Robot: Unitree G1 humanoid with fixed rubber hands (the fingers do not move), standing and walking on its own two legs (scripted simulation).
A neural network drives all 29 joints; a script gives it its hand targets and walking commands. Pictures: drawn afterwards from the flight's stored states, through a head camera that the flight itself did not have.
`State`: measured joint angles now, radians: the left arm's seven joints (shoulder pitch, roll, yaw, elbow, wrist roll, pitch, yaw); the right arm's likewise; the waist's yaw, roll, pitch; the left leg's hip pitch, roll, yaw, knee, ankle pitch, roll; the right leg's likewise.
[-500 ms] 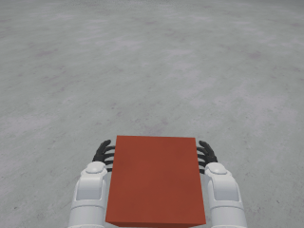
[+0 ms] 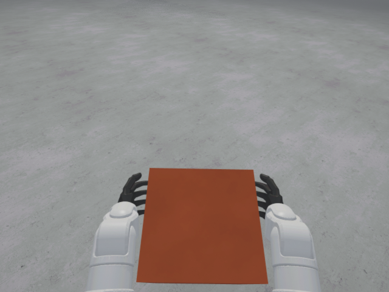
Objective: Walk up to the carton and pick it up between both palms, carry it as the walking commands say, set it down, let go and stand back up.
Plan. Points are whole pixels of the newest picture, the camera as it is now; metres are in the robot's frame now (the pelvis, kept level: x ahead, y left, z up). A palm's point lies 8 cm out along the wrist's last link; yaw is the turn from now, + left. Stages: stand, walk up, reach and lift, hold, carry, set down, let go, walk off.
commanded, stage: carry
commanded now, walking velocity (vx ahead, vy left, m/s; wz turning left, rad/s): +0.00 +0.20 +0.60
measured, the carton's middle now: (199, 232) +0.29 -0.01 -0.01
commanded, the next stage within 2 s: none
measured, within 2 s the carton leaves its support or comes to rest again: neither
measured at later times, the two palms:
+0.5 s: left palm (5, 261) +0.18 +0.30 +0.10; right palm (188, 211) +0.27 +0.01 +0.11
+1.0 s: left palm out of the picture +0.06 +0.43 +0.12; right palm (92, 238) +0.21 +0.18 +0.11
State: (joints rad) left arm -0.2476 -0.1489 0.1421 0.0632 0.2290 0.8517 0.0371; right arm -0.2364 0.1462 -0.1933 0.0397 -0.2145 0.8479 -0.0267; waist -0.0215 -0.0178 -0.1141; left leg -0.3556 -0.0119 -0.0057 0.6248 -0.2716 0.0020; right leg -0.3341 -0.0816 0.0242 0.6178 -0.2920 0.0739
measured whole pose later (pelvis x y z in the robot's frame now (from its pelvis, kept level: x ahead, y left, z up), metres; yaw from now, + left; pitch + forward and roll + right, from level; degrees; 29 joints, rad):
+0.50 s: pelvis -0.01 +0.10 +0.00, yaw +15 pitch +4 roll +2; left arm -0.01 -0.13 0.03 -0.53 0.06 1.21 0.15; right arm -0.05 0.13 -0.07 -0.52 -0.03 1.23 -0.15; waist 0.00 -0.04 -0.13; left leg -0.44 0.04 0.13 0.63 -0.35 -0.04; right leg -0.34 -0.29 -0.20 0.63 -0.31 0.13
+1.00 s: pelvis -0.06 +0.20 +0.01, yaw +29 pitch +3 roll +2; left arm 0.05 -0.13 0.04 -0.52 0.05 1.21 0.14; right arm 0.00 0.13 -0.03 -0.52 -0.06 1.25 -0.15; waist -0.01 0.02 -0.15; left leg -0.62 -0.02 0.07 1.15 -0.32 -0.03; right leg -0.31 -0.16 -0.20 0.56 -0.28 0.01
